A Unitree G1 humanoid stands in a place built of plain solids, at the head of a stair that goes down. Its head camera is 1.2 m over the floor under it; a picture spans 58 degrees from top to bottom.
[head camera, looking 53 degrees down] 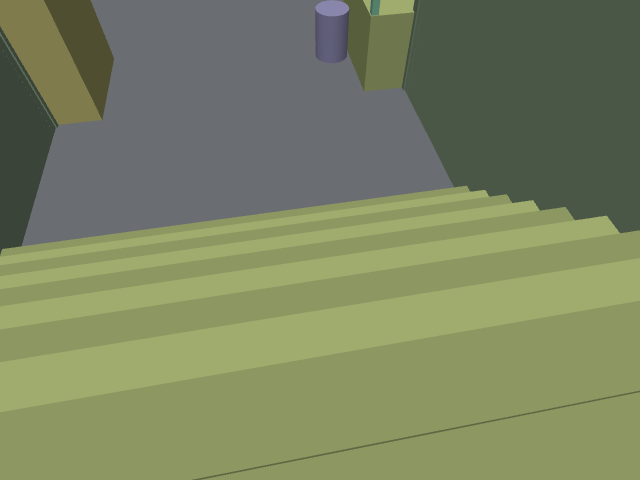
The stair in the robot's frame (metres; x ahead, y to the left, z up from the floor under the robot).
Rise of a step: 0.21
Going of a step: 0.26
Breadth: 4.06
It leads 10 degrees to the left of straight ahead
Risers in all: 9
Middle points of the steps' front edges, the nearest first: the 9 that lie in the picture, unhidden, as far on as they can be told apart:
0.44 0.26 0.00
0.69 0.31 -0.21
0.94 0.36 -0.42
1.19 0.40 -0.63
1.44 0.45 -0.85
1.70 0.49 -1.06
1.95 0.54 -1.27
2.20 0.58 -1.48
2.45 0.63 -1.70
